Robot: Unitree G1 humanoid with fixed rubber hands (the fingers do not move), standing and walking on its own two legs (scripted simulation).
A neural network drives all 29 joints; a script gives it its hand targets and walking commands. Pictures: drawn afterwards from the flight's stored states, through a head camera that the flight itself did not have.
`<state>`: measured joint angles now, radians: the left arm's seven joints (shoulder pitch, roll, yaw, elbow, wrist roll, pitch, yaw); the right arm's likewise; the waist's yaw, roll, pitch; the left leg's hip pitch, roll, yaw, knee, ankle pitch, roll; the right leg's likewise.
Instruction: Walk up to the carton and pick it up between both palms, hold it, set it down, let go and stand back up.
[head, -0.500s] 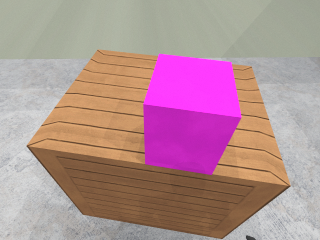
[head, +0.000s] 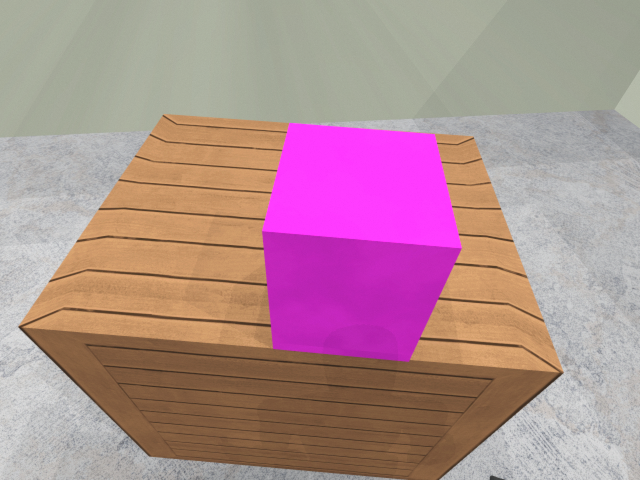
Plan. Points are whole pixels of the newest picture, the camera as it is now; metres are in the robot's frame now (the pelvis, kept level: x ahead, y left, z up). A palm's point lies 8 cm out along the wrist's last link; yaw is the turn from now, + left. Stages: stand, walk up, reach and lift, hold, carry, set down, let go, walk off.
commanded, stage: walk up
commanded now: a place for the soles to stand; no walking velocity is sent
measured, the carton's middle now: (350, 245) +0.42 -0.05 +0.07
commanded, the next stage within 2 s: stand in 0.16 s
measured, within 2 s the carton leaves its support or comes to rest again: neither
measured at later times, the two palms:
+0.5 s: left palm out of the picture +0.11 +0.27 -0.12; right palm out of the picture +0.12 -0.25 -0.12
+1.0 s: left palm (138, 449) +0.20 +0.22 -0.06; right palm (533, 466) +0.17 -0.26 -0.05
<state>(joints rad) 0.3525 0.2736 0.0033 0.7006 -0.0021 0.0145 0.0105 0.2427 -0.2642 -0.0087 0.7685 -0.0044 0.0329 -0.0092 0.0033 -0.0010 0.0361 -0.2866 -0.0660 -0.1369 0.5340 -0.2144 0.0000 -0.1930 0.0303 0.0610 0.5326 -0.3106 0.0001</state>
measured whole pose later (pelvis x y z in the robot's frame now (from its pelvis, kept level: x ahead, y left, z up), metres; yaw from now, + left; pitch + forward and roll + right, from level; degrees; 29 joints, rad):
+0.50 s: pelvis -0.02 +0.00 -0.01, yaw -3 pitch -2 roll +1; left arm 0.15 0.31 0.01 0.68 -0.03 0.24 0.05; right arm 0.06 -0.21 -0.10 0.93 -0.08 -0.14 0.04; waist 0.03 -0.03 0.12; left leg -0.36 -0.01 -0.01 0.65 -0.25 -0.01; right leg -0.31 -0.01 0.03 0.70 -0.35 0.01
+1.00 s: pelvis +0.03 -0.02 +0.01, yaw -6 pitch -4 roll +1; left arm 0.24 0.22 0.05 0.42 -0.04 0.18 0.03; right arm 0.23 -0.23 -0.02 0.56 0.03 -0.13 0.03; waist 0.03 -0.03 0.07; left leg -0.08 0.03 0.02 0.32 -0.18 -0.03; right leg -0.04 0.02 0.06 0.36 -0.25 -0.01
